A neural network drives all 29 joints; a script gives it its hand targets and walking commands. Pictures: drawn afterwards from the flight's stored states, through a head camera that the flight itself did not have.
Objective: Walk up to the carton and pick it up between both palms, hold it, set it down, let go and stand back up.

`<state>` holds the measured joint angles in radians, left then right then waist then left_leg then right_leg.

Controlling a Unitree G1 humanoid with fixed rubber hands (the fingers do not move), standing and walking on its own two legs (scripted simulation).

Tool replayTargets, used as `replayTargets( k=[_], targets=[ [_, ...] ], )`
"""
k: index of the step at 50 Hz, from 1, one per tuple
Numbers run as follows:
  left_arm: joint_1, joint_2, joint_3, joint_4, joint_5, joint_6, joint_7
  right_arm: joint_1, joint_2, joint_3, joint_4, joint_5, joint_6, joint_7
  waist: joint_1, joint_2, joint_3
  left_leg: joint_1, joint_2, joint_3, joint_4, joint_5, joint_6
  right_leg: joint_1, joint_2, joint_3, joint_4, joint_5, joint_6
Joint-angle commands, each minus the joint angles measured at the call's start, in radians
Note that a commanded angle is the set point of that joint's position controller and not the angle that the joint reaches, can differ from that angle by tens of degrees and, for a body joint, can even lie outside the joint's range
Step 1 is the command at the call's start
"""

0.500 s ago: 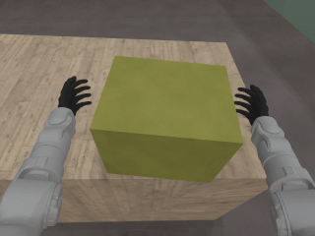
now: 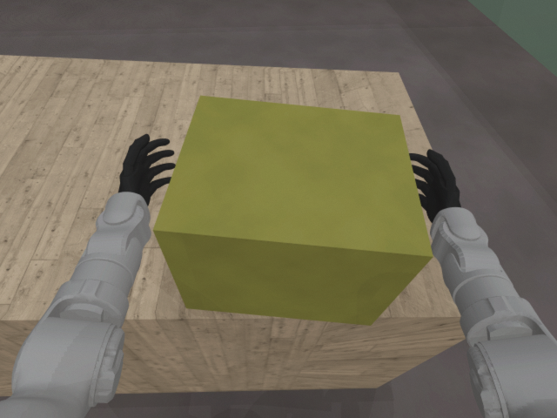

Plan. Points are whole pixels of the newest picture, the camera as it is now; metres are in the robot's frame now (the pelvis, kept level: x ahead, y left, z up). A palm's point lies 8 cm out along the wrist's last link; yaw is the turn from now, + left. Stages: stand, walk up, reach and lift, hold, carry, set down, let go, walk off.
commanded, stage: reach and lift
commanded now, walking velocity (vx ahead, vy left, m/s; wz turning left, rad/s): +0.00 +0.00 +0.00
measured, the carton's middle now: (289, 215) +0.42 +0.00 +0.05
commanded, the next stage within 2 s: none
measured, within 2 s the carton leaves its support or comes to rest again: leaves its support in 1.58 s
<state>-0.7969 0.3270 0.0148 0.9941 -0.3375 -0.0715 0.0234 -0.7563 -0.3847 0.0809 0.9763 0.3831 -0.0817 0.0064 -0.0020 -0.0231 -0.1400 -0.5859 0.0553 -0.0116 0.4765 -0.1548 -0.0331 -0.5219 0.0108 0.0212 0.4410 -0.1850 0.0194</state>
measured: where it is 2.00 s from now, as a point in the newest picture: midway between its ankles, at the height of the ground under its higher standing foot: outside the picture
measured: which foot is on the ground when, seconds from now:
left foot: down 0.00-1.00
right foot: down 0.00-1.00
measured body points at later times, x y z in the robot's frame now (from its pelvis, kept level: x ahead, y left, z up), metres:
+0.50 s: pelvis +0.00 +0.00 +0.00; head +0.06 +0.02 +0.44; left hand +0.44 +0.20 +0.07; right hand +0.44 -0.20 +0.08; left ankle +0.03 +0.14 -0.73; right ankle +0.00 -0.13 -0.73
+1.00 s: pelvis +0.00 +0.00 +0.00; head +0.06 +0.02 +0.44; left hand +0.44 +0.20 +0.07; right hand +0.44 -0.19 +0.08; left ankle +0.03 +0.14 -0.73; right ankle +0.00 -0.13 -0.73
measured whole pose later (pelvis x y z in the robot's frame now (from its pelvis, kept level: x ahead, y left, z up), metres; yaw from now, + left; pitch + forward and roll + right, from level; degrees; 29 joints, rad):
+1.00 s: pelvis +0.00 +0.00 +0.00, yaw +0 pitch +15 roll -1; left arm -0.80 0.24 0.01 1.03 -0.26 -0.13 0.05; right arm -0.76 -0.27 0.02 1.00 0.31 -0.09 -0.07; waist 0.00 -0.02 -0.15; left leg -0.59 0.06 -0.01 0.49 -0.16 -0.03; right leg -0.52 0.01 0.02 0.44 -0.18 0.02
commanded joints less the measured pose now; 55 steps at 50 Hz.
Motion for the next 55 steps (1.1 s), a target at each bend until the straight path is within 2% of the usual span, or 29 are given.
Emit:
replayTargets(
  k=[1, 2, 3, 4, 5, 6, 7, 8, 11, 12, 13, 17, 18, 19, 23, 27, 32, 34, 40, 42, 43, 46, 48, 49, 51, 52, 55],
  targets=[
    [-0.473, 0.103, -0.077, -0.106, 0.028, -0.093, 0.014, -0.466, -0.06, -0.004, -0.111, 0.029, -0.063, -0.015, 0.026, 0.092, -0.772, 0.479, -0.043, 0.041, 0.064, 0.336, -0.028, 0.093, 0.025, -0.065, -0.019, 0.277, -0.003],
    [-0.482, 0.094, -0.081, -0.088, 0.033, -0.099, 0.013, -0.477, -0.046, -0.01, -0.1, 0.015, -0.062, -0.018, 0.02, 0.091, -0.746, 0.469, -0.042, 0.04, 0.061, 0.327, -0.029, 0.084, 0.024, -0.065, -0.021, 0.267, -0.005],
    [-0.492, 0.091, -0.072, -0.074, 0.045, -0.095, 0.013, -0.496, -0.04, -0.012, -0.107, 0.009, -0.065, -0.021, 0.029, 0.09, -0.741, 0.46, -0.042, 0.044, 0.06, 0.315, -0.03, 0.091, 0.024, -0.065, -0.027, 0.251, -0.005],
    [-0.497, 0.088, -0.062, -0.069, 0.058, -0.099, 0.017, -0.486, -0.042, -0.035, -0.087, -0.013, -0.066, -0.026, 0.019, 0.105, -0.729, 0.463, -0.042, 0.039, 0.056, 0.296, -0.03, 0.091, 0.022, -0.065, -0.03, 0.239, -0.01],
    [-0.505, 0.08, -0.068, -0.069, 0.058, -0.102, 0.018, -0.502, -0.039, -0.047, -0.105, -0.024, -0.071, -0.03, 0.011, 0.096, -0.75, 0.459, -0.043, 0.039, 0.056, 0.286, -0.03, 0.088, 0.024, -0.07, -0.03, 0.235, -0.008],
    [-0.507, 0.084, -0.06, -0.062, 0.06, -0.104, 0.02, -0.506, -0.034, -0.053, -0.106, -0.036, -0.069, -0.034, 0.017, 0.098, -0.752, 0.45, -0.041, 0.04, 0.055, 0.277, -0.031, 0.092, 0.021, -0.065, -0.03, 0.23, -0.009],
    [-0.53, 0.082, -0.073, -0.071, 0.052, -0.11, 0.025, -0.518, -0.041, -0.068, -0.113, -0.043, -0.072, -0.037, 0.004, 0.094, -0.763, 0.446, -0.041, 0.04, 0.055, 0.275, -0.033, 0.083, 0.025, -0.07, -0.025, 0.229, -0.009],
    [-0.531, 0.073, -0.075, -0.099, 0.05, -0.118, 0.029, -0.518, -0.035, -0.083, -0.133, -0.053, -0.081, -0.041, 0.002, 0.111, -0.789, 0.461, -0.04, 0.034, 0.066, 0.295, -0.037, 0.078, 0.024, -0.074, -0.021, 0.245, -0.011],
    [-0.531, 0.072, -0.047, -0.121, 0.071, -0.124, 0.04, -0.519, -0.03, -0.1, -0.152, -0.075, -0.091, -0.05, 0.006, 0.107, -0.83, 0.475, -0.039, 0.041, 0.08, 0.334, -0.045, 0.084, 0.031, -0.078, -0.017, 0.267, -0.012],
    [-0.529, 0.065, -0.048, -0.121, 0.079, -0.124, 0.042, -0.508, -0.027, -0.098, -0.139, -0.079, -0.092, -0.052, 0.005, 0.12, -0.821, 0.481, -0.038, 0.038, 0.08, 0.355, -0.048, 0.076, 0.034, -0.082, -0.016, 0.283, -0.012],
    [-0.515, 0.066, -0.035, -0.107, 0.087, -0.118, 0.042, -0.513, -0.029, -0.093, -0.148, -0.076, -0.091, -0.054, 0.02, 0.11, -0.82, 0.483, -0.035, 0.039, 0.085, 0.353, -0.048, 0.079, 0.035, -0.08, -0.017, 0.267, -0.014],
    [-0.513, 0.049, -0.023, -0.124, 0.092, -0.122, 0.04, -0.514, 0.0, -0.081, -0.16, -0.067, -0.091, -0.056, 0.025, 0.104, -0.823, 0.469, -0.04, 0.046, 0.081, 0.374, -0.046, 0.102, 0.034, -0.077, -0.016, 0.298, -0.008],
    [-0.519, 0.041, -0.024, -0.135, 0.103, -0.125, 0.044, -0.514, 0.005, -0.082, -0.159, -0.077, -0.092, -0.055, 0.016, 0.11, -0.827, 0.481, -0.037, 0.042, 0.079, 0.365, -0.046, 0.098, 0.035, -0.079, -0.018, 0.293, -0.008],
    [-0.508, 0.027, -0.018, -0.131, 0.104, -0.121, 0.043, -0.514, 0.012, -0.083, -0.161, -0.083, -0.089, -0.057, 0.026, 0.104, -0.819, 0.48, -0.037, 0.042, 0.078, 0.37, -0.049, 0.103, 0.034, -0.079, -0.021, 0.288, -0.011],
    [-0.527, 0.011, -0.018, -0.14, 0.107, -0.128, 0.048, -0.52, 0.029, -0.094, -0.173, -0.09, -0.09, -0.058, 0.021, 0.113, -0.833, 0.476, -0.038, 0.043, 0.075, 0.351, -0.047, 0.093, 0.035, -0.08, -0.02, 0.272, -0.011],
    [-0.506, -0.004, -0.019, -0.12, 0.111, -0.123, 0.046, -0.516, 0.037, -0.088, -0.174, -0.103, -0.087, -0.063, 0.02, 0.09, -0.803, 0.467, -0.039, 0.045, 0.075, 0.353, -0.046, 0.108, 0.032, -0.077, -0.023, 0.281, -0.007],
    [-0.532, -0.023, -0.011, -0.175, 0.122, -0.129, 0.049, -0.528, 0.062, -0.092, -0.193, -0.11, -0.091, -0.062, 0.026, 0.119, -0.831, 0.491, -0.035, 0.043, 0.079, 0.387, -0.052, 0.096, 0.034, -0.08, -0.024, 0.289, -0.015],
    [-0.522, -0.027, -0.009, -0.152, 0.122, -0.13, 0.048, -0.525, 0.066, -0.087, -0.198, -0.114, -0.087, -0.063, 0.022, 0.095, -0.823, 0.477, -0.039, 0.047, 0.076, 0.376, -0.046, 0.102, 0.032, -0.079, -0.022, 0.287, -0.007],
    [-0.536, -0.046, -0.013, -0.143, 0.132, -0.127, 0.049, -0.539, 0.082, -0.107, -0.179, -0.132, -0.084, -0.066, 0.019, 0.105, -0.808, 0.468, -0.038, 0.044, 0.064, 0.34, -0.046, 0.098, 0.03, -0.078, -0.03, 0.246, -0.01],
    [-0.522, -0.056, -0.01, -0.148, 0.131, -0.129, 0.047, -0.522, 0.1, -0.096, -0.197, -0.134, -0.08, -0.065, 0.024, 0.086, -0.803, 0.473, -0.037, 0.045, 0.064, 0.343, -0.043, 0.108, 0.029, -0.073, -0.03, 0.253, -0.008],
    [-0.534, -0.06, -0.018, -0.149, 0.129, -0.134, 0.046, -0.53, 0.107, -0.106, -0.2, -0.142, -0.082, -0.067, 0.015, 0.093, -0.806, 0.471, -0.039, 0.045, 0.063, 0.338, -0.041, 0.103, 0.028, -0.073, -0.035, 0.251, -0.009],
    [-0.531, -0.074, -0.013, -0.174, 0.139, -0.14, 0.045, -0.539, 0.118, -0.102, -0.212, -0.14, -0.087, -0.061, 0.024, 0.108, -0.829, 0.485, -0.04, 0.045, 0.069, 0.378, -0.048, 0.105, 0.031, -0.079, -0.029, 0.274, -0.009],
    [-0.53, -0.08, -0.01, -0.154, 0.143, -0.139, 0.042, -0.538, 0.124, -0.103, -0.221, -0.15, -0.087, -0.064, 0.028, 0.094, -0.827, 0.472, -0.04, 0.044, 0.063, 0.365, -0.041, 0.118, 0.033, -0.077, -0.029, 0.271, -0.006],
    [-0.553, -0.08, -0.012, -0.157, 0.143, -0.139, 0.043, -0.541, 0.126, -0.118, -0.216, -0.16, -0.085, -0.066, 0.015, 0.091, -0.825, 0.468, -0.04, 0.045, 0.062, 0.351, -0.042, 0.112, 0.031, -0.077, -0.031, 0.261, -0.008],
    [-0.524, -0.097, 0.0, -0.152, 0.153, -0.139, 0.04, -0.533, 0.146, -0.109, -0.234, -0.166, -0.087, -0.063, 0.029, 0.078, -0.817, 0.47, -0.041, 0.049, 0.057, 0.351, -0.039, 0.123, 0.03, -0.075, -0.034, 0.256, -0.006],
    [-0.53, -0.097, -0.003, -0.139, 0.161, -0.141, 0.04, -0.532, 0.155, -0.113, -0.222, -0.172, -0.087, -0.063, 0.024, 0.093, -0.809, 0.465, -0.041, 0.048, 0.059, 0.351, -0.039, 0.118, 0.028, -0.075, -0.032, 0.26, -0.006],
    [-0.535, -0.125, -0.007, -0.162, 0.162, -0.144, 0.034, -0.537, 0.177, -0.12, -0.242, -0.192, -0.089, -0.062, 0.015, 0.084, -0.822, 0.48, -0.041, 0.046, 0.056, 0.369, -0.039, 0.134, 0.029, -0.077, -0.036, 0.274, -0.005]
  ],
)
